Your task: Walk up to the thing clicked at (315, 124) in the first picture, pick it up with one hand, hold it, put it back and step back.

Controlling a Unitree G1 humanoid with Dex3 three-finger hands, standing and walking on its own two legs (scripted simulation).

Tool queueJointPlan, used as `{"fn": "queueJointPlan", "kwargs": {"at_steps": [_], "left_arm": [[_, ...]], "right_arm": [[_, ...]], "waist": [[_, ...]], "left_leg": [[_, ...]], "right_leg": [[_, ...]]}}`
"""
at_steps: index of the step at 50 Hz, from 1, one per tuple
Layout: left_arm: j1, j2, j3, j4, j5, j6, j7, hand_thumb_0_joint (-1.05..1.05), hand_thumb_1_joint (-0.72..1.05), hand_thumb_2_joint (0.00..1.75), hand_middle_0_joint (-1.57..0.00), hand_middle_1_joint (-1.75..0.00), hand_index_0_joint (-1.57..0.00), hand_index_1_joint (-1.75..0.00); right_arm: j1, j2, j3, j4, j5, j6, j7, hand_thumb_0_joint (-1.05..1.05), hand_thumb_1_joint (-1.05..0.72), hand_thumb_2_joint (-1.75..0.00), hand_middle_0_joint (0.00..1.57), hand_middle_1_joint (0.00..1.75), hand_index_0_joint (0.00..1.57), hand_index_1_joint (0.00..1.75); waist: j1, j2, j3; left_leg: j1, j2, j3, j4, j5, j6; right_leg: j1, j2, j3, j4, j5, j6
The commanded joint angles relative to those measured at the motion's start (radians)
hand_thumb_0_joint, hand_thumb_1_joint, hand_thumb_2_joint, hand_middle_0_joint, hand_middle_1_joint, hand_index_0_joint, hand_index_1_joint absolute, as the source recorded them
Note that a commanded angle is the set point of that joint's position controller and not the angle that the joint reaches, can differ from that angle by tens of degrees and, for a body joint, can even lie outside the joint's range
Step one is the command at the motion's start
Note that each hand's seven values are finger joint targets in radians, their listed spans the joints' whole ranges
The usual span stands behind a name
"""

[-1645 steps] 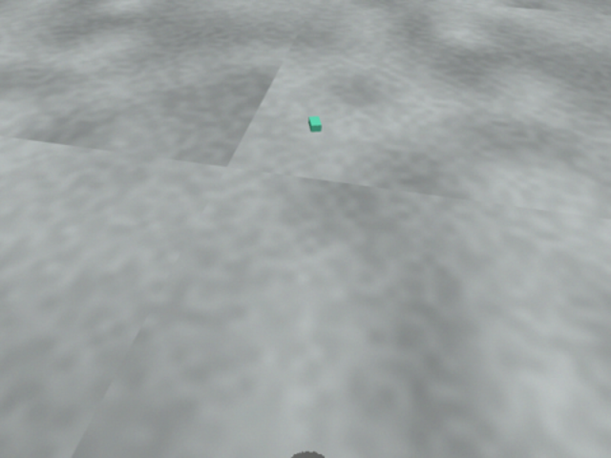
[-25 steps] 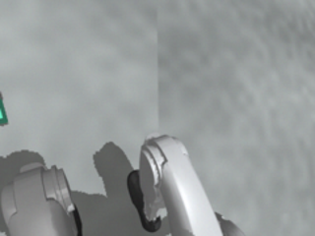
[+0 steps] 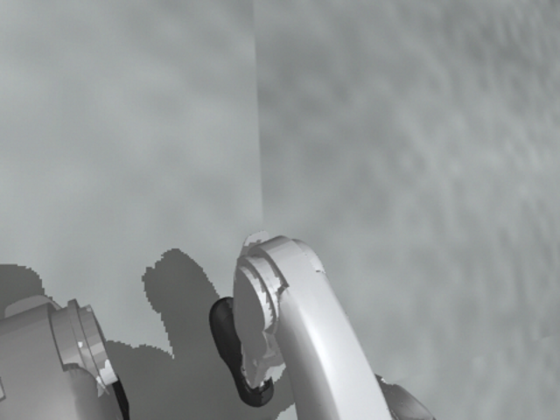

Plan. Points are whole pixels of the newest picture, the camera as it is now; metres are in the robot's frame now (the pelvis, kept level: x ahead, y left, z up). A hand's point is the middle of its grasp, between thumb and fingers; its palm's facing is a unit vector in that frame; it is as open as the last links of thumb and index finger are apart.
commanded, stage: rest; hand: left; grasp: from above
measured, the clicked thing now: out of the picture +0.44 +0.32 -0.28
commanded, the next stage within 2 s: open in 0.28 s
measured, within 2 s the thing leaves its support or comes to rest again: neither
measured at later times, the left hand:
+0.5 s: hand out of the picture +0.43 +0.30 -0.25, palm faces -0.46 -0.15 -0.87, open 9.0 cm
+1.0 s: hand out of the picture +0.44 +0.31 -0.26, palm faces -0.46 -0.15 -0.87, open 11.8 cm
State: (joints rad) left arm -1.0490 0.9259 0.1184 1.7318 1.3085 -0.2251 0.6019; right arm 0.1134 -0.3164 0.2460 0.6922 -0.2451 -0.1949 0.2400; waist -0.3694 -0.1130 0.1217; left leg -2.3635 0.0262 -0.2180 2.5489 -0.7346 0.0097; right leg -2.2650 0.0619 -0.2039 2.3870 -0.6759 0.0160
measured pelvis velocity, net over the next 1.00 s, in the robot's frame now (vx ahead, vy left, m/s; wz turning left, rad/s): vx -0.01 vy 0.00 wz -0.03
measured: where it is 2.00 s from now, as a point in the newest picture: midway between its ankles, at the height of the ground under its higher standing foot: (186, 403)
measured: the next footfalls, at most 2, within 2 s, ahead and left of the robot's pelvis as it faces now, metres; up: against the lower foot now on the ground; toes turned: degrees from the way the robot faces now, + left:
none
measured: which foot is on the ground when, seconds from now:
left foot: down 0.00-1.00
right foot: down 0.00-1.00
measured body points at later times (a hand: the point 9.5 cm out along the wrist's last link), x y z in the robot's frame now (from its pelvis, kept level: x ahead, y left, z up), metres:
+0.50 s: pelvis -0.01 +0.00 +0.00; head +0.27 +0.13 +0.33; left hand +0.46 +0.31 -0.20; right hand +0.05 -0.25 -0.06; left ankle +0.06 +0.12 -0.27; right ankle +0.11 -0.11 -0.27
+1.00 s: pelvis -0.01 +0.00 +0.00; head +0.27 +0.13 +0.33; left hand +0.46 +0.31 -0.21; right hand +0.05 -0.25 -0.05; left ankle +0.06 +0.12 -0.27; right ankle +0.11 -0.11 -0.27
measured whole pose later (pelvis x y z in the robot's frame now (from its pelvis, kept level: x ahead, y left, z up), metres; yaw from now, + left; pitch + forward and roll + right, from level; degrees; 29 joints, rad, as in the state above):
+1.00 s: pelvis -0.01 +0.00 +0.00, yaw -2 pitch +28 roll -14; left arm -1.08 0.99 0.09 1.76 1.29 -0.22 0.62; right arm 0.10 -0.34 0.31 0.65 -0.25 -0.24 0.26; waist -0.39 -0.15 0.16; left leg -2.35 0.03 -0.24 2.56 -0.73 0.01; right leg -2.25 0.08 -0.22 2.37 -0.65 0.03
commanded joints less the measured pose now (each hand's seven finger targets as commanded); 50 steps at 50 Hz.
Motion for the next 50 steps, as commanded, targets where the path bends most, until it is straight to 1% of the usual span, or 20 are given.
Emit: {"fn": "queueJointPlan", "kwargs": {"at_steps": [1,3,7,14,17,19,22,24,26,29,35,37,39,40,43,44,45,47,48,50], "left_arm": [[-0.262,0.237,0.010,-0.087,-0.007,-0.013,0.053,0.00,0.87,0.49,-1.18,-0.43,-1.20,-0.41],[-0.265,0.254,0.015,-0.108,-0.005,-0.018,0.066,0.00,0.86,0.48,-1.17,-0.43,-1.19,-0.41],[-0.272,0.227,-0.004,-0.080,0.009,-0.014,0.065,0.00,0.84,0.49,-1.15,-0.42,-1.17,-0.40],[-0.270,0.246,-0.008,-0.042,0.003,-0.006,0.076,0.00,0.84,0.45,-1.14,-0.42,-1.17,-0.40],[-0.281,0.263,-0.005,-0.062,0.002,-0.007,0.076,0.00,0.79,0.45,-1.11,-0.42,-1.14,-0.39],[-0.288,0.226,-0.041,-0.052,-0.001,-0.008,0.076,0.00,0.79,0.45,-1.12,-0.41,-1.14,-0.39],[-0.297,0.275,-0.010,-0.078,-0.003,-0.011,0.085,0.00,0.55,0.41,-0.88,-0.42,-0.90,-0.40],[-0.265,0.255,-0.018,-0.047,0.000,-0.007,0.083,0.00,0.39,0.37,-0.72,-0.43,-0.74,-0.40],[-0.299,0.251,-0.031,-0.053,-0.001,-0.013,0.081,0.00,0.23,0.40,-0.63,-0.47,-0.66,-0.44],[-0.298,0.267,-0.029,-0.057,-0.001,-0.010,0.079,0.00,0.09,0.47,-0.57,-0.53,-0.59,-0.51],[-0.274,0.255,-0.035,-0.044,-0.005,-0.008,0.075,0.00,-0.04,0.57,-0.46,-0.63,-0.48,-0.61],[-0.308,0.296,-0.015,-0.091,-0.009,-0.010,0.084,0.00,-0.06,0.60,-0.44,-0.66,-0.46,-0.64],[-0.281,0.224,-0.063,-0.049,-0.019,-0.002,0.073,0.00,-0.11,0.63,-0.40,-0.70,-0.42,-0.68],[-0.284,0.265,-0.032,-0.054,-0.027,-0.004,0.077,0.00,-0.13,0.65,-0.39,-0.70,-0.40,-0.69],[-0.272,0.280,-0.026,-0.057,-0.018,-0.001,0.070,0.00,-0.17,0.69,-0.35,-0.74,-0.37,-0.73],[-0.272,0.242,-0.049,-0.060,-0.021,0.003,0.062,0.00,-0.19,0.70,-0.35,-0.74,-0.36,-0.73],[-0.271,0.272,-0.028,-0.074,-0.028,0.001,0.064,0.00,-0.20,0.71,-0.33,-0.76,-0.34,-0.74],[-0.264,0.253,-0.035,-0.060,-0.030,0.004,0.051,0.00,-0.22,0.72,-0.32,-0.77,-0.33,-0.75],[-0.277,0.282,-0.022,-0.099,-0.031,0.001,0.053,0.00,-0.22,0.73,-0.30,-0.78,-0.32,-0.77],[-0.267,0.259,-0.032,-0.081,-0.030,0.002,0.045,0.00,-0.24,0.74,-0.29,-0.80,-0.30,-0.78]], "right_arm": [[0.200,-0.321,-0.086,0.009,0.002,-0.007,-0.008,0.00,-0.90,-0.90,0.20,0.30,0.20,0.30],[0.185,-0.323,-0.084,0.002,0.002,-0.006,-0.010,0.00,-0.90,-0.90,0.20,0.30,0.20,0.30],[0.186,-0.328,-0.077,0.001,-0.002,-0.017,-0.003,0.00,-0.90,-0.90,0.20,0.30,0.20,0.30],[0.179,-0.335,-0.055,-0.009,-0.002,-0.032,0.003,0.00,-0.90,-0.90,0.20,0.30,0.20,0.30],[0.174,-0.339,-0.055,-0.015,-0.001,-0.033,0.001,0.00,-0.90,-0.90,0.20,0.30,0.20,0.30],[0.161,-0.343,-0.056,-0.027,0.001,-0.033,0.002,0.00,-0.90,-0.90,0.20,0.30,0.20,0.30],[0.175,-0.341,-0.048,-0.016,-0.002,-0.032,-0.001,0.00,-0.89,-0.90,0.20,0.30,0.20,0.30],[0.167,-0.338,-0.046,-0.013,-0.006,-0.033,0.001,0.00,-0.89,-0.90,0.20,0.30,0.20,0.30],[0.168,-0.341,-0.040,-0.024,-0.004,-0.036,0.003,0.00,-0.89,-0.90,0.20,0.30,0.20,0.30],[0.159,-0.347,-0.042,-0.020,-0.004,-0.042,0.004,0.00,-0.89,-0.90,0.20,0.30,0.20,0.30],[0.166,-0.340,-0.034,-0.024,-0.006,-0.049,0.010,0.00,-0.89,-0.90,0.20,0.30,0.20,0.30],[0.173,-0.347,-0.033,-0.025,-0.005,-0.044,0.006,0.00,-0.90,-0.90,0.20,0.30,0.20,0.30],[0.155,-0.349,-0.038,-0.031,-0.005,-0.052,0.011,0.00,-0.90,-0.90,0.20,0.30,0.20,0.30],[0.161,-0.353,-0.037,-0.018,-0.001,-0.055,0.009,0.00,-0.90,-0.90,0.20,0.30,0.20,0.30],[0.172,-0.350,-0.037,-0.026,0.000,-0.049,0.009,0.00,-0.90,-0.90,0.20,0.30,0.20,0.30],[0.165,-0.353,-0.039,-0.034,-0.006,-0.052,0.012,0.00,-0.90,-0.90,0.20,0.30,0.20,0.30],[0.166,-0.354,-0.039,-0.026,-0.002,-0.051,0.011,0.00,-0.90,-0.90,0.20,0.30,0.20,0.30],[0.171,-0.345,-0.033,-0.032,0.000,-0.054,0.015,0.00,-0.90,-0.90,0.20,0.30,0.20,0.30],[0.169,-0.355,-0.034,-0.032,0.004,-0.050,0.012,0.00,-0.89,-0.90,0.20,0.30,0.20,0.30],[0.170,-0.355,-0.042,-0.029,0.001,-0.050,0.014,0.00,-0.90,-0.90,0.20,0.30,0.20,0.30]], "waist": [[-0.039,0.484,-0.642],[-0.024,0.508,-0.669],[-0.059,0.519,-0.622],[-0.067,0.461,-0.558],[-0.060,0.473,-0.601],[-0.071,0.464,-0.583],[-0.057,0.487,-0.633],[-0.058,0.489,-0.602],[-0.079,0.462,-0.568],[-0.071,0.483,-0.563],[-0.076,0.469,-0.564],[-0.066,0.500,-0.631],[-0.075,0.480,-0.570],[-0.070,0.484,-0.567],[-0.063,0.507,-0.588],[-0.068,0.511,-0.582],[-0.056,0.519,-0.598],[-0.072,0.491,-0.573],[-0.058,0.520,-0.605],[-0.062,0.543,-0.591]], "left_leg": [[0.474,0.013,0.072,-0.252,0.248,0.006],[0.490,0.014,0.068,-0.268,0.243,0.003],[0.506,0.018,0.057,-0.263,0.245,-0.002],[0.446,0.018,0.054,-0.259,0.187,0.007],[0.470,0.022,0.048,-0.263,0.209,0.005],[0.447,0.022,0.051,-0.258,0.191,0.009],[0.476,0.023,0.052,-0.259,0.227,0.005],[0.476,0.025,0.043,-0.270,0.229,0.000],[0.443,0.023,0.043,-0.260,0.194,0.008],[0.456,0.025,0.045,-0.260,0.181,0.006],[0.455,0.025,0.048,-0.250,0.202,0.007],[0.484,0.026,0.049,-0.250,0.237,0.005],[0.464,0.027,0.047,-0.253,0.216,0.004],[0.466,0.027,0.036,-0.261,0.201,0.001],[0.475,0.029,0.036,-0.268,0.213,-0.002],[0.486,0.027,0.036,-0.270,0.211,-0.004],[0.488,0.029,0.032,-0.273,0.218,-0.005],[0.477,0.026,0.036,-0.264,0.215,-0.001],[0.503,0.029,0.029,-0.271,0.237,-0.006],[0.513,0.029,0.030,-0.273,0.246,-0.011]], "right_leg": [[0.382,0.045,-0.060,-0.200,0.290,-0.040],[0.397,0.049,-0.058,-0.207,0.282,-0.044],[0.355,0.043,-0.070,-0.184,0.286,-0.042],[0.352,0.045,-0.069,-0.206,0.246,-0.035],[0.375,0.050,-0.070,-0.210,0.262,-0.036],[0.370,0.054,-0.066,-0.215,0.252,-0.036],[0.404,0.053,-0.066,-0.218,0.281,-0.036],[0.383,0.054,-0.076,-0.207,0.280,-0.037],[0.367,0.050,-0.075,-0.214,0.256,-0.033],[0.361,0.052,-0.073,-0.216,0.246,-0.034],[0.383,0.054,-0.071,-0.214,0.266,-0.032],[0.421,0.056,-0.067,-0.217,0.296,-0.034],[0.386,0.058,-0.070,-0.212,0.279,-0.034],[0.372,0.053,-0.078,-0.210,0.261,-0.035],[0.398,0.055,-0.071,-0.205,0.269,-0.040],[0.381,0.054,-0.076,-0.199,0.268,-0.040],[0.389,0.055,-0.078,-0.203,0.270,-0.040],[0.378,0.052,-0.081,-0.205,0.272,-0.035],[0.387,0.053,-0.081,-0.201,0.287,-0.038],[0.375,0.050,-0.081,-0.191,0.289,-0.042]]}}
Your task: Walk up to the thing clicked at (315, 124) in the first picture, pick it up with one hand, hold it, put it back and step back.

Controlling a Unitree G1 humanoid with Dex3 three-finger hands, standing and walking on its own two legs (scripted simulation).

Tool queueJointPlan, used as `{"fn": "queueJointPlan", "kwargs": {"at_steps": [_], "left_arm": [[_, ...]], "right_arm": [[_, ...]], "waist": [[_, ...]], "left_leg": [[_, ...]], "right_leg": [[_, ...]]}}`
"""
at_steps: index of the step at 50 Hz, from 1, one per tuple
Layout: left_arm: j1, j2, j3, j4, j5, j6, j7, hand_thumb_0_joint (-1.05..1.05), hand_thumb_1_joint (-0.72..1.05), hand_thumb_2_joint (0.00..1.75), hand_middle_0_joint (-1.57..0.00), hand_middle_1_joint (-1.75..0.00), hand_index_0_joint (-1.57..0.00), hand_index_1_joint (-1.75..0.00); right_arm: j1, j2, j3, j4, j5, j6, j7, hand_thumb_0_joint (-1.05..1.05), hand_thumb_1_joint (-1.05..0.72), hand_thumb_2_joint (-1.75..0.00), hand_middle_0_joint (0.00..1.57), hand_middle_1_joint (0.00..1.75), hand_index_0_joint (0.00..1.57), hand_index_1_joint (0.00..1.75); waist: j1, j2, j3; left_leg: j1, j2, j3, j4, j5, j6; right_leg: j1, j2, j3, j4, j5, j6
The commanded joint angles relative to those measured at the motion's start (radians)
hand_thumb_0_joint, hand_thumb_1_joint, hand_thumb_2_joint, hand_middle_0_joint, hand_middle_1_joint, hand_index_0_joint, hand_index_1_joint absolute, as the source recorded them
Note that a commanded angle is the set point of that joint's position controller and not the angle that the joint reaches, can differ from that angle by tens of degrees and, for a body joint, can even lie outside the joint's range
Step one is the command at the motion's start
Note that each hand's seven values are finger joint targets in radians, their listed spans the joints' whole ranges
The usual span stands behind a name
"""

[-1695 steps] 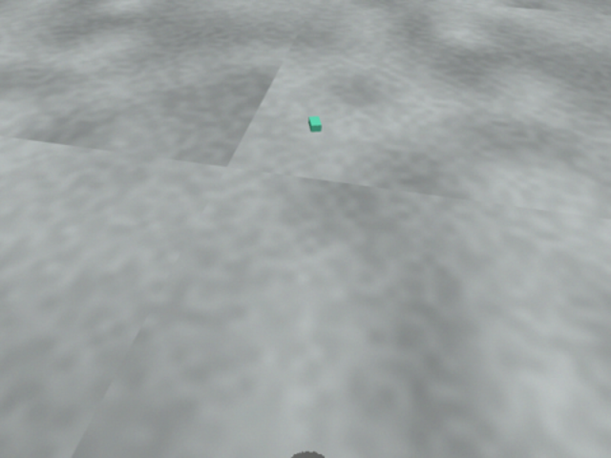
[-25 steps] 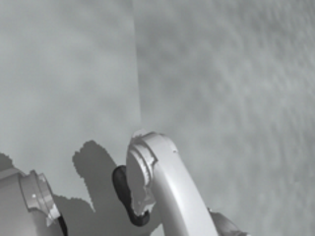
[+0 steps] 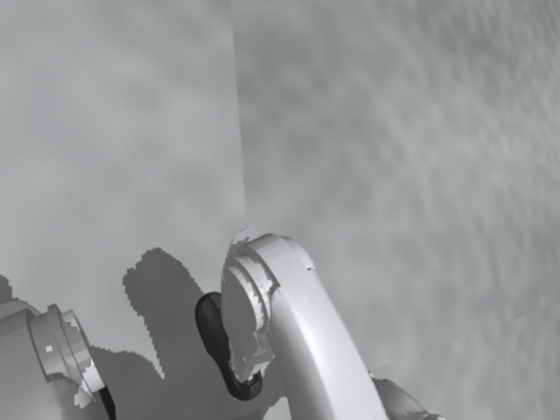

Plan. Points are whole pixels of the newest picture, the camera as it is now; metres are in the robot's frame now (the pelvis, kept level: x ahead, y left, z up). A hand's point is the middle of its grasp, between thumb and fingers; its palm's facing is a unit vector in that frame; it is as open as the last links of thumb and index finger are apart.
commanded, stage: open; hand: left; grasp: from above
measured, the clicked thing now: out of the picture +0.44 +0.33 -0.28
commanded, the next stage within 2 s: withdraw in 0.28 s
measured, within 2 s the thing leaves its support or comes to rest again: neither
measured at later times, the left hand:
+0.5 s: hand out of the picture +0.44 +0.32 -0.26, palm faces -0.45 -0.17 -0.88, open 13.1 cm
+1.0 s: hand out of the picture +0.43 +0.33 -0.07, palm faces -0.44 -0.12 -0.89, open 13.3 cm
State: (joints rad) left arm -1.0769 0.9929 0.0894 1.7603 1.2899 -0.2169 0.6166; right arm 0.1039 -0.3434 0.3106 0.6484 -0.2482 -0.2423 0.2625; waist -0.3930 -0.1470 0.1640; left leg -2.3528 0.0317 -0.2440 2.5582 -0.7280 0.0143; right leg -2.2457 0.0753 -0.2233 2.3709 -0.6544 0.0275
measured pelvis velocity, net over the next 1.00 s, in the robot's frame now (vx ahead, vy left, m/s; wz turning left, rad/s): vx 0.00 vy -0.01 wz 0.13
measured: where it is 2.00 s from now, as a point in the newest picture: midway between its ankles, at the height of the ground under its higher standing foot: (174, 401)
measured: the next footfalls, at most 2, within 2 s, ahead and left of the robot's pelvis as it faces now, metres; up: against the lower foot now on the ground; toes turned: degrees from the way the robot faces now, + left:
none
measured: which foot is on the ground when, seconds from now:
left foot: down 0.00-1.00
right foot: down 0.00-1.00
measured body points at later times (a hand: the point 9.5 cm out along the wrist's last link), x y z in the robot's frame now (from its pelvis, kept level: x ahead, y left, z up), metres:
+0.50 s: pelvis +0.00 +0.00 +0.00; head +0.28 +0.14 +0.33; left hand +0.46 +0.32 -0.21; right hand +0.06 -0.25 -0.05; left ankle +0.06 +0.12 -0.27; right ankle +0.11 -0.11 -0.27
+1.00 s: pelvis +0.00 -0.01 +0.06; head +0.20 +0.08 +0.45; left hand +0.45 +0.34 -0.02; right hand +0.11 -0.25 -0.05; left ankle +0.06 +0.12 -0.27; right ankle +0.11 -0.11 -0.27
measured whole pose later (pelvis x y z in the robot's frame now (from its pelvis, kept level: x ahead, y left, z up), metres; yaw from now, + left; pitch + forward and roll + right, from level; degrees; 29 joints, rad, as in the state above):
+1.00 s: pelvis +0.00 -0.01 +0.06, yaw +7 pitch +34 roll -8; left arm -0.93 0.67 -0.06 1.24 1.09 -0.02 0.19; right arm 0.16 -0.29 0.08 0.67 -0.08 -0.03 0.22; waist -0.21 0.03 -0.10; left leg -2.23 0.02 -0.11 2.31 -0.68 0.01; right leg -2.16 0.04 -0.11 2.22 -0.66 0.00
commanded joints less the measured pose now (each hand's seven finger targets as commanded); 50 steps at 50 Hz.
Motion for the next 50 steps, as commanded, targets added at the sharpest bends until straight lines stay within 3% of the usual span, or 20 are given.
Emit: {"fn": "queueJointPlan", "kwargs": {"at_steps": [1,2,4,6,17,20,22,23,24,26,27,28,30,34,36,38,40,43,47,50], "left_arm": [[-0.226,0.186,-0.010,-0.106,-0.010,-0.005,0.029,0.00,-0.25,0.75,-0.28,-0.81,-0.29,-0.79],[-0.223,0.177,-0.017,-0.094,-0.012,-0.006,0.024,0.00,-0.26,0.76,-0.27,-0.81,-0.28,-0.80],[-0.239,0.217,0.011,-0.148,-0.022,-0.015,0.029,0.00,-0.28,0.78,-0.25,-0.83,-0.26,-0.82],[-0.225,0.203,0.004,-0.137,-0.015,-0.015,0.029,0.00,-0.29,0.78,-0.24,-0.85,-0.25,-0.83],[-0.209,0.174,-0.020,-0.083,-0.010,-0.022,0.031,0.00,-0.32,0.82,-0.19,-0.90,-0.21,-0.88],[-0.250,0.220,0.005,-0.152,-0.014,-0.027,0.037,0.00,-0.37,0.86,-0.18,-0.89,-0.19,-0.87],[-0.229,0.178,-0.024,-0.095,-0.006,-0.020,0.036,0.00,-0.35,0.85,-0.20,-0.87,-0.21,-0.86],[-0.258,0.220,0.009,-0.152,-0.011,-0.022,0.047,0.00,-0.34,0.85,-0.20,-0.87,-0.21,-0.85],[-0.256,0.206,0.000,-0.132,-0.014,-0.013,0.053,0.00,-0.34,0.84,-0.20,-0.86,-0.21,-0.85],[-0.270,0.224,0.022,-0.202,-0.020,0.000,0.066,0.00,-0.36,0.86,-0.19,-0.86,-0.20,-0.85],[-0.298,0.216,0.015,-0.294,-0.022,0.006,0.067,0.00,-0.36,0.85,-0.20,-0.86,-0.21,-0.85],[-0.250,0.183,0.009,-0.245,-0.023,0.025,0.067,0.00,-0.36,0.85,-0.21,-0.85,-0.21,-0.84],[-0.272,0.202,0.044,-0.396,-0.043,0.049,0.059,0.00,-0.37,0.86,-0.19,-0.85,-0.20,-0.85],[-0.151,0.112,0.039,-0.495,-0.085,0.126,-0.014,0.00,-0.38,0.88,-0.18,-0.86,-0.18,-0.86],[-0.164,0.062,0.018,-0.544,-0.116,0.160,-0.066,0.00,-0.42,0.91,-0.15,-0.89,-0.15,-0.89],[-0.158,-0.041,-0.039,-0.558,-0.150,0.190,-0.136,0.00,-0.45,0.93,-0.13,-0.91,-0.13,-0.91],[-0.187,-0.056,-0.061,-0.626,-0.167,0.203,-0.208,0.00,-0.44,0.93,-0.15,-0.90,-0.15,-0.90],[-0.165,-0.143,-0.118,-0.682,-0.193,0.211,-0.315,0.00,-0.37,0.89,-0.22,-0.84,-0.21,-0.85],[-0.133,-0.182,-0.149,-0.663,-0.209,0.190,-0.422,0.00,-0.34,0.88,-0.23,-0.82,-0.22,-0.84],[-0.144,-0.164,-0.142,-0.645,-0.203,0.156,-0.455,0.00,-0.33,0.88,-0.23,-0.84,-0.22,-0.85]], "right_arm": [[0.178,-0.329,-0.106,0.014,0.003,-0.001,-0.008,0.00,-0.89,-0.90,0.20,0.30,0.20,0.30],[0.178,-0.318,-0.094,0.008,0.002,-0.003,-0.004,0.00,-0.89,-0.90,0.20,0.30,0.20,0.30],[0.183,-0.329,-0.101,0.009,0.010,0.001,-0.011,0.00,-0.89,-0.90,0.20,0.30,0.20,0.30],[0.193,-0.324,-0.104,0.019,0.003,0.007,-0.011,0.00,-0.89,-0.90,0.20,0.30,0.20,0.30],[0.189,-0.318,-0.095,0.005,0.005,0.008,-0.010,0.00,-0.89,-0.90,0.20,0.30,0.20,0.30],[0.188,-0.334,-0.105,0.011,0.010,0.004,-0.017,0.00,-0.90,-0.90,0.20,0.30,0.20,0.30],[0.180,-0.325,-0.104,0.004,0.004,0.006,-0.014,0.00,-0.90,-0.90,0.20,0.30,0.20,0.30],[0.198,-0.328,-0.098,0.006,0.006,0.006,-0.014,0.00,-0.90,-0.90,0.20,0.30,0.20,0.30],[0.196,-0.332,-0.107,0.004,0.006,0.005,-0.014,0.00,-0.90,-0.90,0.20,0.30,0.20,0.30],[0.186,-0.328,-0.117,0.000,0.009,0.000,-0.013,0.00,-0.90,-0.90,0.20,0.30,0.20,0.30],[0.194,-0.318,-0.120,0.004,0.013,-0.002,-0.007,0.00,-0.90,-0.90,0.20,0.30,0.20,0.30],[0.194,-0.310,-0.127,0.001,0.010,-0.001,0.000,0.00,-0.90,-0.90,0.20,0.30,0.20,0.30],[0.212,-0.304,-0.157,0.018,0.026,0.002,0.009,0.00,-0.90,-0.90,0.20,0.30,0.20,0.30],[0.212,-0.271,-0.219,0.023,0.070,0.036,0.027,0.00,-0.90,-0.90,0.20,0.30,0.20,0.30],[0.218,-0.264,-0.248,0.029,0.096,0.063,0.028,0.00,-0.90,-0.90,0.20,0.30,0.20,0.30],[0.240,-0.248,-0.272,0.041,0.119,0.091,0.028,0.00,-0.90,-0.90,0.20,0.30,0.20,0.30],[0.265,-0.245,-0.294,0.041,0.139,0.123,0.017,0.00,-0.90,-0.90,0.20,0.30,0.20,0.30],[0.279,-0.231,-0.318,0.029,0.158,0.169,-0.008,0.00,-0.90,-0.90,0.20,0.30,0.20,0.30],[0.277,-0.207,-0.329,0.002,0.177,0.215,-0.066,0.00,-0.90,-0.90,0.20,0.30,0.20,0.30],[0.269,-0.189,-0.316,-0.012,0.176,0.235,-0.111,0.00,-0.89,-0.90,0.20,0.30,0.20,0.30]], "waist": [[-0.036,0.564,-0.638],[-0.048,0.534,-0.610],[-0.024,0.553,-0.666],[-0.026,0.577,-0.684],[-0.053,0.496,-0.598],[-0.024,0.564,-0.670],[-0.049,0.536,-0.628],[-0.039,0.551,-0.660],[-0.042,0.550,-0.649],[-0.008,0.604,-0.711],[0.007,0.669,-0.760],[-0.002,0.671,-0.755],[0.041,0.729,-0.852],[0.111,0.744,-0.922],[0.122,0.698,-0.951],[0.113,0.632,-0.913],[0.113,0.582,-0.926],[0.109,0.506,-0.908],[0.113,0.332,-0.818],[0.121,0.250,-0.766]], "left_leg": [[0.500,0.024,0.054,-0.282,0.240,-0.015],[0.469,0.022,0.060,-0.266,0.226,-0.008],[0.491,0.021,0.062,-0.273,0.253,-0.010],[0.511,0.022,0.070,-0.270,0.285,-0.012],[0.447,0.021,0.071,-0.266,0.217,-0.002],[0.510,0.023,0.060,-0.283,0.243,-0.013],[0.482,0.027,0.063,-0.273,0.223,-0.009],[0.492,0.024,0.065,-0.275,0.245,-0.009],[0.484,0.024,0.069,-0.276,0.228,-0.008],[0.532,0.026,0.074,-0.286,0.249,-0.015],[0.572,0.026,0.073,-0.299,0.287,-0.024],[0.583,0.027,0.077,-0.299,0.282,-0.025],[0.622,0.022,0.084,-0.306,0.331,-0.029],[0.634,0.011,0.119,-0.340,0.382,-0.026],[0.618,0.007,0.127,-0.358,0.356,-0.016],[0.583,0.001,0.130,-0.396,0.296,-0.008],[0.577,-0.008,0.131,-0.435,0.256,-0.001],[0.583,-0.016,0.136,-0.482,0.209,0.002],[0.500,-0.034,0.164,-0.498,0.158,0.017],[0.454,-0.045,0.192,-0.497,0.167,0.026]], "right_leg": [[0.362,0.041,-0.063,-0.177,0.272,-0.052],[0.362,0.040,-0.063,-0.183,0.267,-0.048],[0.387,0.041,-0.059,-0.193,0.285,-0.050],[0.403,0.045,-0.058,-0.189,0.310,-0.050],[0.383,0.044,-0.055,-0.203,0.260,-0.046],[0.379,0.038,-0.059,-0.192,0.267,-0.052],[0.375,0.045,-0.055,-0.192,0.262,-0.050],[0.394,0.043,-0.059,-0.201,0.279,-0.047],[0.391,0.043,-0.051,-0.199,0.273,-0.049],[0.392,0.043,-0.049,-0.200,0.285,-0.053],[0.389,0.041,-0.050,-0.187,0.308,-0.058],[0.393,0.042,-0.047,-0.184,0.311,-0.060],[0.374,0.037,-0.047,-0.179,0.337,-0.063],[0.356,0.033,-0.015,-0.194,0.359,-0.070],[0.343,0.032,0.002,-0.224,0.339,-0.069],[0.328,0.029,0.016,-0.253,0.289,-0.072],[0.357,0.024,0.032,-0.290,0.254,-0.075],[0.388,0.015,0.052,-0.341,0.213,-0.079],[0.424,0.008,0.090,-0.424,0.133,-0.085],[0.468,0.000,0.109,-0.464,0.125,-0.080]]}}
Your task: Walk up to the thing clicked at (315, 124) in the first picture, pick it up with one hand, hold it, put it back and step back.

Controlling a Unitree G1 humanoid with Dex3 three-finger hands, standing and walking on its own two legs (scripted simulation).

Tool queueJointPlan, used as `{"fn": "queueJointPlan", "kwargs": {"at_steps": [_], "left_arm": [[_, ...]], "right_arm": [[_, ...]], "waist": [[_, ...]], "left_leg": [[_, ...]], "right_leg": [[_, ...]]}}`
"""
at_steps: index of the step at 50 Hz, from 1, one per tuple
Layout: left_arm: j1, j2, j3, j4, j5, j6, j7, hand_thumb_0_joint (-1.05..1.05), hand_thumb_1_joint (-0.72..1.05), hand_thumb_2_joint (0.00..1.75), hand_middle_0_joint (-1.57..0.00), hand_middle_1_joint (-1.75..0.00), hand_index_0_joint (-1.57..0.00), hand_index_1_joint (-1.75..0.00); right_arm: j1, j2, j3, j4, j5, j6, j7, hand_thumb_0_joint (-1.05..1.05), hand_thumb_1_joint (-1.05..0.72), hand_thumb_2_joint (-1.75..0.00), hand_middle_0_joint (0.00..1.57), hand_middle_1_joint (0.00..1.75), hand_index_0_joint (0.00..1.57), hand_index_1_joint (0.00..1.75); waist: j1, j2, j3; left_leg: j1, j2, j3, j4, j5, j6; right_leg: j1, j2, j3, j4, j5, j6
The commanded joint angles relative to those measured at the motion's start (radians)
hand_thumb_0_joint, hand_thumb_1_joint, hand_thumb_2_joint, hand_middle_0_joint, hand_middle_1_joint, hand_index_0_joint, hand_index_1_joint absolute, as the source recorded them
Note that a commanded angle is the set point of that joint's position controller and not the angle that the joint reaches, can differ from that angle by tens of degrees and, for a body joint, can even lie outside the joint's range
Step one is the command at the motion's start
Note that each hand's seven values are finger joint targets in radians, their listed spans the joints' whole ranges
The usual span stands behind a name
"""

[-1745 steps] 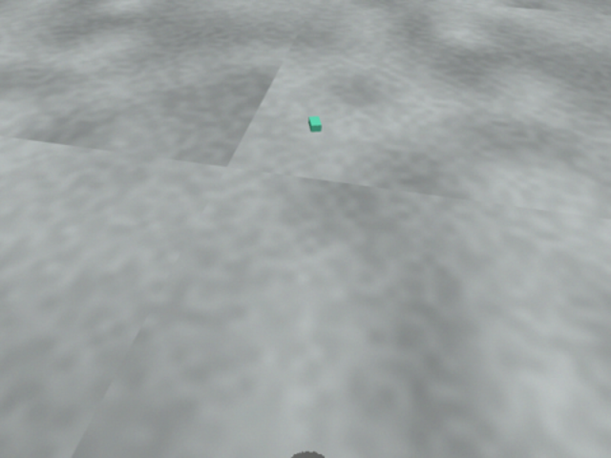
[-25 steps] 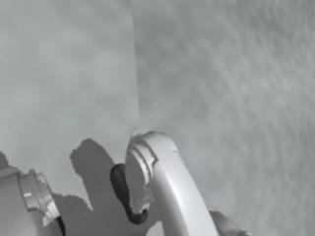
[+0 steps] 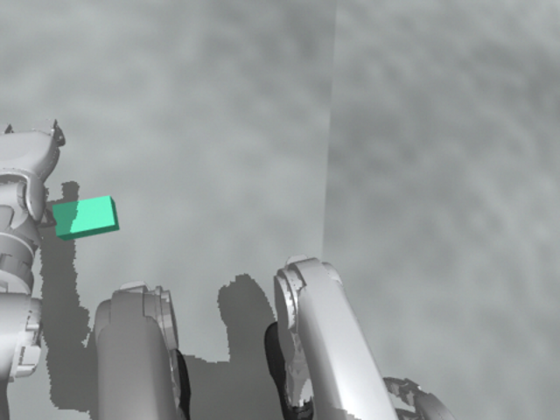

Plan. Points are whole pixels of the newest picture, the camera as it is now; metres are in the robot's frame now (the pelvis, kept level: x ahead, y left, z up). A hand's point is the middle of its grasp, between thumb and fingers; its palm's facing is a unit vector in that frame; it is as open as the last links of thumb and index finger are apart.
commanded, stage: withdraw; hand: left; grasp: from above
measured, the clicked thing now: (87, 218) +0.49 +0.28 -0.34
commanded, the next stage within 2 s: home in 0.20 s
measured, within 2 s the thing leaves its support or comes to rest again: neither
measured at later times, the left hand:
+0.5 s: hand (60, 204) +0.48 +0.28 -0.22, palm faces -0.46 -0.11 -0.88, open 12.5 cm
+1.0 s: hand (7, 240) +0.38 +0.28 -0.05, palm faces -0.24 -0.73 -0.64, open 7.7 cm
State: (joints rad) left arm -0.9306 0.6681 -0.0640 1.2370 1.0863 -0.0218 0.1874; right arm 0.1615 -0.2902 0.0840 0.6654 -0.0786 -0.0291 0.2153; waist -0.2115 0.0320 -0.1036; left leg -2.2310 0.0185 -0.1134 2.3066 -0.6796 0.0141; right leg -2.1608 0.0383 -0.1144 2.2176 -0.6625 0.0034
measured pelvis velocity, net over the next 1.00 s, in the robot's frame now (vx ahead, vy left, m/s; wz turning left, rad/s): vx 0.01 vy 0.01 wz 0.04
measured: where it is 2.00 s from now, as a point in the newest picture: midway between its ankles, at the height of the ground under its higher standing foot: (236, 409)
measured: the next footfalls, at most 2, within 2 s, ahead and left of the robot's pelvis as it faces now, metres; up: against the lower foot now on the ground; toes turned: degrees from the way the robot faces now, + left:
none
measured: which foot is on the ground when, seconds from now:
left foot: down 0.00-1.00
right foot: down 0.00-1.00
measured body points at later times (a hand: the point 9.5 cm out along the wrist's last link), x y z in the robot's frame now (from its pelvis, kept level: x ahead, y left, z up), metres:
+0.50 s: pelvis -0.01 +0.00 -0.04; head +0.25 +0.08 +0.32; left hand +0.50 +0.29 -0.17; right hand +0.02 -0.27 -0.13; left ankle +0.08 +0.12 -0.33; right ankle +0.10 -0.11 -0.33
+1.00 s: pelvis +0.01 +0.01 +0.08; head +0.20 +0.07 +0.48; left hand +0.39 +0.31 -0.01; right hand +0.15 -0.25 -0.03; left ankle +0.08 +0.12 -0.33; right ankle +0.10 -0.11 -0.33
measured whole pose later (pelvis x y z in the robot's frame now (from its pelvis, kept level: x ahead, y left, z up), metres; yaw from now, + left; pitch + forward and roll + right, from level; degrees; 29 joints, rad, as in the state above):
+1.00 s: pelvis +0.01 +0.01 +0.08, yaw +2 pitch +35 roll -7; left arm -0.44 0.51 0.08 0.64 0.45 0.08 0.01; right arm 0.16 -0.29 0.01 0.61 0.00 0.01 0.10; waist -0.11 0.03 -0.18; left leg -2.00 0.01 -0.08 2.06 -0.68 0.02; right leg -1.94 0.03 -0.08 1.98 -0.67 0.01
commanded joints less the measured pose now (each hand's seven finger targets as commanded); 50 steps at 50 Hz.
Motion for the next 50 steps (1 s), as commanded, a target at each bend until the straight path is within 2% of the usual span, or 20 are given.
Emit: {"fn": "queueJointPlan", "kwargs": {"at_steps": [1,7,15,17,21,23,26,27,28,31,33,35,36,38,40,42,43,45,47,50], "left_arm": [[-0.311,0.170,0.017,-0.118,0.001,-0.053,-0.025,0.00,-0.33,0.88,-0.22,-0.84,-0.22,-0.85],[-0.336,0.215,0.030,0.010,0.059,-0.129,0.033,0.00,-0.33,0.87,-0.23,-0.83,-0.23,-0.83],[-0.494,0.277,0.046,0.184,0.140,-0.204,0.185,0.00,-0.34,0.87,-0.20,-0.87,-0.21,-0.86],[-0.530,0.341,0.074,0.198,0.162,-0.217,0.216,0.00,-0.26,0.96,-0.26,-0.72,-0.23,-0.75],[-0.557,0.375,0.109,0.193,0.164,-0.223,0.255,0.00,-0.15,0.96,-0.26,-0.69,-0.23,-0.71],[-0.551,0.421,0.157,0.144,0.146,-0.215,0.263,0.00,-0.08,1.01,-0.26,-0.70,-0.24,-0.72],[-0.459,0.428,0.193,0.050,0.083,-0.187,0.253,0.00,0.05,1.00,-0.26,-0.65,-0.23,-0.67],[-0.442,0.417,0.199,0.039,0.051,-0.178,0.244,0.00,0.09,1.00,-0.25,-0.64,-0.23,-0.66],[-0.430,0.415,0.212,-0.019,0.014,-0.170,0.232,0.00,0.15,0.97,-0.25,-0.60,-0.23,-0.62],[-0.342,0.404,0.235,-0.098,-0.078,-0.127,0.169,0.00,0.30,0.98,-0.24,-0.55,-0.23,-0.57],[-0.269,0.367,0.240,-0.176,-0.145,-0.098,0.123,0.00,0.45,0.97,-0.23,-0.50,-0.22,-0.51],[-0.181,0.294,0.229,-0.237,-0.223,-0.064,0.062,0.00,0.59,0.96,-0.23,-0.45,-0.22,-0.46],[-0.152,0.275,0.224,-0.342,-0.266,-0.055,0.031,0.00,0.64,0.96,-0.23,-0.43,-0.22,-0.44],[-0.046,0.244,0.241,-0.472,-0.349,-0.020,-0.024,0.00,0.74,0.96,-0.22,-0.40,-0.22,-0.41],[0.095,0.158,0.225,-0.493,-0.433,0.017,-0.078,0.00,0.88,0.96,-0.21,-0.35,-0.21,-0.35],[0.116,0.140,0.230,-0.648,-0.498,0.031,-0.117,0.00,0.90,0.91,-0.20,-0.30,-0.20,-0.30],[0.162,0.090,0.199,-0.676,-0.533,0.042,-0.135,0.00,0.90,0.90,-0.20,-0.30,-0.20,-0.30],[0.227,0.071,0.218,-0.738,-0.599,0.062,-0.148,0.00,0.90,0.90,-0.20,-0.30,-0.20,-0.30],[0.275,-0.006,0.175,-0.786,-0.662,0.073,-0.162,0.00,0.90,0.90,-0.20,-0.30,-0.20,-0.30],[0.319,-0.007,0.191,-0.876,-0.745,0.086,-0.154,0.00,0.90,0.90,-0.20,-0.30,-0.20,-0.30]], "right_arm": [[0.207,-0.237,-0.083,-0.035,0.007,0.023,-0.079,0.00,-0.89,-0.90,0.20,0.30,0.20,0.30],[0.169,-0.211,-0.047,-0.027,-0.009,0.018,-0.127,0.00,-0.89,-0.90,0.20,0.30,0.20,0.30],[0.185,-0.228,-0.008,0.006,-0.049,-0.014,-0.134,0.00,-0.89,-0.89,0.20,0.30,0.20,0.30],[0.191,-0.248,-0.001,0.011,-0.061,-0.026,-0.132,0.00,-0.88,-0.89,0.20,0.30,0.20,0.30],[0.221,-0.268,0.002,0.017,-0.088,-0.050,-0.124,0.00,-0.88,-0.89,0.20,0.30,0.20,0.30],[0.238,-0.283,-0.007,0.014,-0.091,-0.060,-0.121,0.00,-0.88,-0.89,0.20,0.30,0.20,0.30],[0.254,-0.269,-0.017,-0.011,-0.086,-0.063,-0.105,0.00,-0.89,-0.90,0.20,0.30,0.20,0.30],[0.262,-0.272,-0.025,-0.004,-0.081,-0.064,-0.099,0.00,-0.89,-0.90,0.20,0.30,0.20,0.30],[0.275,-0.266,-0.032,-0.004,-0.076,-0.062,-0.092,0.00,-0.89,-0.90,0.20,0.30,0.20,0.30],[0.300,-0.267,-0.062,-0.002,-0.051,-0.054,-0.077,0.00,-0.89,-0.90,0.20,0.30,0.20,0.30],[0.307,-0.260,-0.081,-0.004,-0.028,-0.041,-0.071,0.00,-0.89,-0.90,0.20,0.30,0.20,0.30],[0.309,-0.260,-0.099,0.003,-0.004,-0.028,-0.067,0.00,-0.89,-0.90,0.20,0.30,0.20,0.30],[0.302,-0.246,-0.107,-0.014,0.009,-0.019,-0.067,0.00,-0.89,-0.90,0.20,0.30,0.20,0.30],[0.280,-0.245,-0.131,-0.034,0.033,-0.003,-0.073,0.00,-0.90,-0.90,0.20,0.30,0.20,0.30],[0.236,-0.226,-0.135,-0.048,0.050,0.013,-0.079,0.00,-0.90,-0.90,0.20,0.30,0.20,0.30],[0.213,-0.210,-0.141,-0.077,0.063,0.026,-0.099,0.00,-0.90,-0.90,0.20,0.30,0.20,0.30],[0.195,-0.197,-0.142,-0.085,0.070,0.026,-0.106,0.00,-0.90,-0.90,0.20,0.30,0.20,0.30],[0.167,-0.190,-0.150,-0.106,0.080,0.025,-0.119,0.00,-0.90,-0.90,0.20,0.30,0.20,0.30],[0.138,-0.176,-0.149,-0.121,0.086,0.018,-0.132,0.00,-0.90,-0.90,0.20,0.30,0.20,0.30],[0.097,-0.170,-0.150,-0.146,0.096,-0.004,-0.159,0.00,-0.90,-0.90,0.20,0.30,0.20,0.30]], "waist": [[-0.055,0.085,-0.491],[-0.039,0.120,-0.479],[-0.097,0.169,-0.503],[-0.096,0.227,-0.542],[-0.117,0.327,-0.561],[-0.100,0.384,-0.612],[-0.060,0.447,-0.764],[-0.059,0.444,-0.732],[-0.050,0.448,-0.783],[-0.011,0.426,-0.833],[0.017,0.420,-0.870],[0.021,0.364,-0.827],[0.035,0.368,-0.870],[0.065,0.332,-0.853],[0.065,0.244,-0.742],[0.076,0.218,-0.747],[0.074,0.216,-0.719],[0.087,0.168,-0.685],[0.073,0.159,-0.636],[0.100,0.155,-0.654]], "left_leg": [[0.322,-0.036,0.066,-0.250,0.109,0.023],[0.320,-0.036,0.072,-0.261,0.057,0.018],[0.310,-0.033,0.055,-0.190,0.054,0.019],[0.360,-0.029,0.049,-0.179,0.076,0.013],[0.439,-0.024,0.036,-0.171,0.094,0.002],[0.491,-0.020,0.026,-0.165,0.144,-0.007],[0.565,-0.017,0.036,-0.149,0.257,-0.008],[0.526,-0.018,0.042,-0.146,0.259,-0.006],[0.537,-0.019,0.045,-0.153,0.279,-0.004],[0.556,-0.017,0.054,-0.178,0.297,0.002],[0.570,-0.022,0.061,-0.212,0.301,0.004],[0.595,-0.023,0.058,-0.245,0.321,0.007],[0.609,-0.021,0.055,-0.274,0.316,0.010],[0.633,-0.023,0.054,-0.321,0.313,0.010],[0.611,-0.017,0.036,-0.368,0.287,0.012],[0.643,-0.014,0.023,-0.409,0.253,0.015],[0.661,-0.011,0.020,-0.436,0.248,0.015],[0.682,-0.006,0.012,-0.485,0.193,0.017],[0.707,-0.002,0.009,-0.540,0.144,0.015],[0.785,-0.004,0.010,-0.608,0.097,0.015]], "right_leg": [[0.380,0.034,0.010,-0.317,0.109,-0.058],[0.352,0.036,0.030,-0.291,0.032,-0.058],[0.265,0.037,0.011,-0.215,0.037,-0.051],[0.253,0.034,-0.008,-0.182,0.066,-0.052],[0.214,0.024,-0.052,-0.139,0.112,-0.050],[0.193,0.016,-0.072,-0.106,0.162,-0.055],[0.258,0.016,-0.070,-0.087,0.251,-0.051],[0.254,0.014,-0.071,-0.093,0.257,-0.052],[0.299,0.015,-0.070,-0.103,0.279,-0.046],[0.348,0.019,-0.060,-0.136,0.296,-0.045],[0.397,0.020,-0.048,-0.161,0.302,-0.047],[0.396,0.019,-0.038,-0.199,0.309,-0.046],[0.432,0.023,-0.032,-0.216,0.308,-0.045],[0.448,0.016,-0.015,-0.263,0.300,-0.052],[0.424,0.018,-0.007,-0.296,0.274,-0.052],[0.454,0.014,0.004,-0.346,0.247,-0.055],[0.467,0.011,0.010,-0.367,0.243,-0.052],[0.498,0.008,0.013,-0.414,0.207,-0.049],[0.514,0.006,0.020,-0.459,0.176,-0.048],[0.586,0.004,0.030,-0.525,0.149,-0.045]]}}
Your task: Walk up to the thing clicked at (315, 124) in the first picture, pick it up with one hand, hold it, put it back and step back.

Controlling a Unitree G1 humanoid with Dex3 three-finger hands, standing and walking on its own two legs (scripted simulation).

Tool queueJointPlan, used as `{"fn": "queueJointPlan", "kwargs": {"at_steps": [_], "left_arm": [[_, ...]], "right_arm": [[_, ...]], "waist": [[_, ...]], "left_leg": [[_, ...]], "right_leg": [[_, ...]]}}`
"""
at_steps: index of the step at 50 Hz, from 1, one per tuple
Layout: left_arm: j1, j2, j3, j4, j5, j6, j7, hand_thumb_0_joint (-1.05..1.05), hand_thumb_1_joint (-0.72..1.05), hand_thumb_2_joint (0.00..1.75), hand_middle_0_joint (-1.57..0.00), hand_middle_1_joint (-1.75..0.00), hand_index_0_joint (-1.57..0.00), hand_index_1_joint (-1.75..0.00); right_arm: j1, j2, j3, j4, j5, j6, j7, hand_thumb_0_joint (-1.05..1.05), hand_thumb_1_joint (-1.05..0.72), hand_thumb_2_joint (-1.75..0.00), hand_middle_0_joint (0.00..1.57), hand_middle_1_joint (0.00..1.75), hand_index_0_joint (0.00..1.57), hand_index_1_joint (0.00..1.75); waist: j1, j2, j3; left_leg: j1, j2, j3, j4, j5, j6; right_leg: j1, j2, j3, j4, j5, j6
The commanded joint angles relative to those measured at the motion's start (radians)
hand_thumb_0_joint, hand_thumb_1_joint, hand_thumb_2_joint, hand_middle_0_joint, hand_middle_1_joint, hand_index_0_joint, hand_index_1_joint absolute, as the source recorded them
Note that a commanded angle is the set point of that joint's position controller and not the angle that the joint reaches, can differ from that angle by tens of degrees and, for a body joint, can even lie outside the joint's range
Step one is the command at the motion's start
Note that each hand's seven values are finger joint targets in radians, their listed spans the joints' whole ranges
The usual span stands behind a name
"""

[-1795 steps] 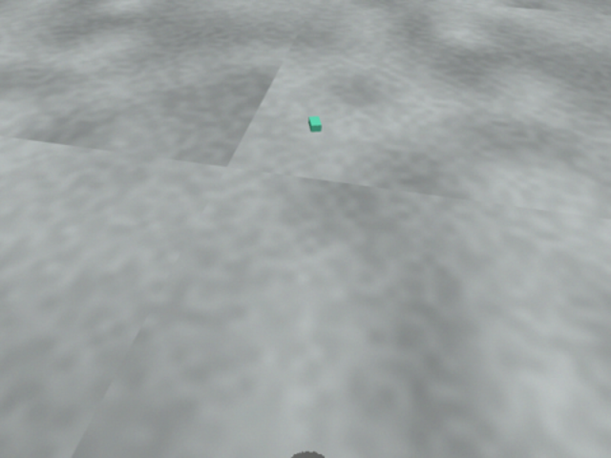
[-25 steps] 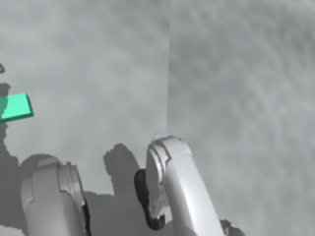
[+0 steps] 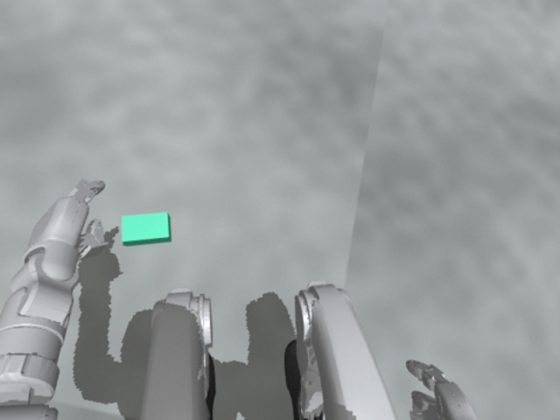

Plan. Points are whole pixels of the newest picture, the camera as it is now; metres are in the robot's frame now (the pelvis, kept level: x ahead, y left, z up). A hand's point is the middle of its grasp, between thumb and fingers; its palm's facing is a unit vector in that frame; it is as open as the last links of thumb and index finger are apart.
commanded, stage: home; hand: left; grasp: from above
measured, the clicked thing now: (147, 229) +0.49 +0.25 -0.42
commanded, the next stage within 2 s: none
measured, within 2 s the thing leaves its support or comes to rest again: neither
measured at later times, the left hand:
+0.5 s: hand (51, 315) +0.27 +0.21 +0.08, palm faces +0.14 -0.97 -0.22, open 7.4 cm
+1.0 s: hand out of the picture +0.22 +0.20 +0.23, palm faces +0.17 -0.96 -0.20, open 7.4 cm
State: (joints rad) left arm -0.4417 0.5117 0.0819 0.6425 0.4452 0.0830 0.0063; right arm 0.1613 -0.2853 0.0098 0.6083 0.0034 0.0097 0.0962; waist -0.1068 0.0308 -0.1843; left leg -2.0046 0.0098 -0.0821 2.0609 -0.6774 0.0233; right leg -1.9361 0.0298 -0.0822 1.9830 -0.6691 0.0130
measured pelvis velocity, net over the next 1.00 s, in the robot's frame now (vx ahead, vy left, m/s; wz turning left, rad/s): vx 0.08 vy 0.00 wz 0.12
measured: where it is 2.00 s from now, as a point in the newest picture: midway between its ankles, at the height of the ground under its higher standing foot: (253, 413)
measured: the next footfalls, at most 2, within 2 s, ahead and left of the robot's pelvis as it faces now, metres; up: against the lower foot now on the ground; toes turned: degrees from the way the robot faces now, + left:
none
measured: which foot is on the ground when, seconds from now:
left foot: down 0.00-1.00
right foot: down 0.00-1.00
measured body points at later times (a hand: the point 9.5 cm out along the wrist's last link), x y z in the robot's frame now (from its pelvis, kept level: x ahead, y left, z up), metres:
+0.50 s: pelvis +0.03 -0.01 +0.18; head +0.13 +0.03 +0.62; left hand +0.26 +0.26 +0.10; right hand +0.23 -0.22 +0.10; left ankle +0.07 +0.11 -0.41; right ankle +0.09 -0.12 -0.41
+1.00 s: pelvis +0.08 +0.00 +0.27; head +0.10 +0.01 +0.72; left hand +0.20 +0.25 +0.24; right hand +0.27 -0.22 +0.21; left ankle +0.07 +0.11 -0.41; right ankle +0.09 -0.12 -0.41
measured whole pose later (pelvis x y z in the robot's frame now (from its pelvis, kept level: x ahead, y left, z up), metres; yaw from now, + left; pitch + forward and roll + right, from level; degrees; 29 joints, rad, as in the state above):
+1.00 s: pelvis +0.08 +0.00 +0.27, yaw +7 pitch +11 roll -3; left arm 0.52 0.23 0.03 -0.14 -0.07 0.45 0.03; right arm 0.29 -0.22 0.05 0.49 0.02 -0.20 -0.18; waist -0.04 0.05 -0.18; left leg -0.71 0.01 -0.07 1.01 -0.49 0.01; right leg -0.64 0.02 -0.06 0.93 -0.47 0.00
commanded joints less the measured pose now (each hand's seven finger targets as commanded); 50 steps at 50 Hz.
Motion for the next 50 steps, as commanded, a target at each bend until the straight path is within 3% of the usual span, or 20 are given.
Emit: {"fn": "queueJointPlan", "kwargs": {"at_steps": [1,2,4,6,8,9,13,15,19,28,29,38,43,47,50], "left_arm": [[-0.124,0.105,0.020,-0.273,-0.130,-0.009,0.028,0.00,0.90,0.90,-0.20,-0.30,-0.20,-0.30],[-0.099,0.082,0.014,-0.312,-0.161,-0.003,0.030,0.00,0.90,0.90,-0.20,-0.30,-0.20,-0.30],[-0.038,0.085,0.040,-0.331,-0.213,0.015,0.044,0.00,0.90,0.90,-0.20,-0.30,-0.20,-0.30],[0.009,0.050,0.023,-0.357,-0.255,0.039,0.047,0.00,0.90,0.90,-0.20,-0.30,-0.20,-0.30],[0.067,0.038,0.039,-0.402,-0.314,0.065,0.058,0.00,0.90,0.90,-0.20,-0.30,-0.20,-0.30],[0.094,0.019,0.028,-0.415,-0.332,0.079,0.061,0.00,0.90,0.90,-0.20,-0.30,-0.20,-0.30],[0.179,-0.003,0.050,-0.520,-0.405,0.131,0.076,0.00,0.90,0.90,-0.20,-0.30,-0.20,-0.30],[0.245,-0.047,0.037,-0.517,-0.434,0.161,0.081,0.00,0.90,0.90,-0.20,-0.30,-0.20,-0.30],[0.353,-0.075,0.056,-0.577,-0.481,0.203,0.087,0.00,0.90,0.90,-0.20,-0.30,-0.20,-0.30],[0.638,-0.140,0.044,-0.700,-0.509,0.257,0.079,0.00,0.90,0.90,-0.20,-0.30,-0.20,-0.30],[0.662,-0.153,0.028,-0.733,-0.508,0.257,0.077,0.00,0.90,0.90,-0.20,-0.30,-0.20,-0.30],[0.905,-0.186,0.012,-0.899,-0.511,0.303,0.071,0.00,0.90,0.90,-0.20,-0.30,-0.20,-0.30],[0.929,-0.195,-0.008,-0.954,-0.505,0.316,0.048,0.00,0.90,0.90,-0.20,-0.30,-0.20,-0.30],[0.936,-0.195,-0.012,-0.964,-0.504,0.323,0.032,0.00,0.90,0.90,-0.20,-0.30,-0.20,-0.30],[0.912,-0.187,0.003,-0.950,-0.501,0.320,0.025,0.00,0.90,0.90,-0.20,-0.30,-0.20,-0.30]], "right_arm": [[0.085,-0.169,-0.075,-0.095,0.018,-0.050,-0.047,0.00,-0.90,-0.90,0.20,0.30,0.20,0.30],[0.072,-0.168,-0.074,-0.106,0.021,-0.058,-0.056,0.00,-0.90,-0.90,0.20,0.30,0.20,0.30],[0.045,-0.167,-0.072,-0.107,0.027,-0.073,-0.078,0.00,-0.90,-0.90,0.20,0.30,0.20,0.30],[0.026,-0.162,-0.070,-0.121,0.032,-0.082,-0.093,0.00,-0.90,-0.90,0.20,0.30,0.20,0.30],[-0.001,-0.152,-0.064,-0.139,0.036,-0.092,-0.111,0.00,-0.90,-0.90,0.20,0.30,0.20,0.30],[-0.008,-0.143,-0.061,-0.143,0.038,-0.097,-0.118,0.00,-0.90,-0.90,0.20,0.30,0.20,0.30],[-0.023,-0.123,-0.047,-0.172,0.046,-0.114,-0.148,0.00,-0.90,-0.90,0.20,0.30,0.20,0.30],[-0.023,-0.107,-0.036,-0.167,0.048,-0.122,-0.163,0.00,-0.90,-0.90,0.20,0.30,0.20,0.30],[-0.009,-0.091,-0.019,-0.175,0.052,-0.143,-0.195,0.00,-0.90,-0.90,0.20,0.30,0.20,0.30],[0.055,-0.061,-0.007,-0.197,0.042,-0.187,-0.251,0.00,-0.90,-0.90,0.20,0.30,0.20,0.30],[0.057,-0.058,-0.005,-0.205,0.039,-0.190,-0.253,0.00,-0.90,-0.90,0.20,0.30,0.20,0.30],[0.089,-0.040,-0.005,-0.252,0.028,-0.226,-0.288,0.00,-0.90,-0.90,0.20,0.30,0.20,0.30],[0.077,-0.046,-0.010,-0.261,0.019,-0.250,-0.293,0.00,-0.90,-0.90,0.20,0.30,0.20,0.30],[0.073,-0.055,-0.013,-0.260,0.015,-0.267,-0.293,0.00,-0.90,-0.90,0.20,0.30,0.20,0.30],[0.073,-0.056,-0.015,-0.258,0.012,-0.275,-0.291,0.00,-0.90,-0.90,0.20,0.30,0.20,0.30]], "waist": [[-0.017,0.137,-0.524],[-0.015,0.134,-0.519],[0.006,0.143,-0.480],[0.003,0.139,-0.453],[0.012,0.123,-0.452],[0.008,0.120,-0.444],[0.022,0.118,-0.470],[0.012,0.097,-0.412],[0.025,0.078,-0.374],[0.033,0.059,-0.275],[0.031,0.069,-0.257],[0.051,0.038,-0.129],[0.050,0.030,-0.044],[0.050,0.012,-0.020],[0.052,-0.006,-0.011]], "left_leg": [[0.559,0.005,-0.014,-0.384,0.087,0.007],[0.582,0.004,-0.020,-0.417,0.063,0.006],[0.634,0.006,-0.039,-0.481,0.028,0.002],[0.678,0.006,-0.043,-0.536,0.017,-0.002],[0.727,0.003,-0.049,-0.588,-0.022,0.002],[0.743,0.001,-0.031,-0.601,-0.003,0.002],[0.860,-0.003,-0.016,-0.675,0.066,0.002],[0.887,-0.003,-0.012,-0.725,0.092,0.001],[0.986,-0.004,-0.007,-0.814,0.147,0.002],[1.202,-0.006,0.014,-0.994,0.357,-0.002],[1.226,-0.006,0.013,-1.023,0.365,-0.005],[1.366,-0.011,0.026,-1.163,0.430,-0.002],[1.387,-0.004,0.014,-1.228,0.370,-0.005],[1.395,-0.008,0.019,-1.232,0.384,-0.003],[1.390,-0.015,0.032,-1.220,0.363,0.001]], "right_leg": [[0.376,0.012,0.001,-0.323,0.147,-0.053],[0.394,0.011,0.004,-0.348,0.130,-0.053],[0.423,0.008,0.010,-0.384,0.106,-0.051],[0.453,0.007,0.014,-0.427,0.092,-0.051],[0.513,0.007,0.024,-0.484,0.067,-0.046],[0.545,0.008,0.028,-0.515,0.075,-0.047],[0.679,0.006,0.038,-0.607,0.121,-0.046],[0.734,0.006,0.041,-0.666,0.139,-0.044],[0.858,0.005,0.045,-0.770,0.182,-0.042],[1.118,0.006,0.034,-0.971,0.354,-0.035],[1.136,0.006,0.031,-0.990,0.360,-0.035],[1.309,0.009,0.022,-1.153,0.423,-0.027],[1.304,0.013,0.005,-1.191,0.354,-0.026],[1.315,0.011,0.004,-1.199,0.364,-0.023],[1.322,0.002,0.017,-1.213,0.354,-0.017]]}}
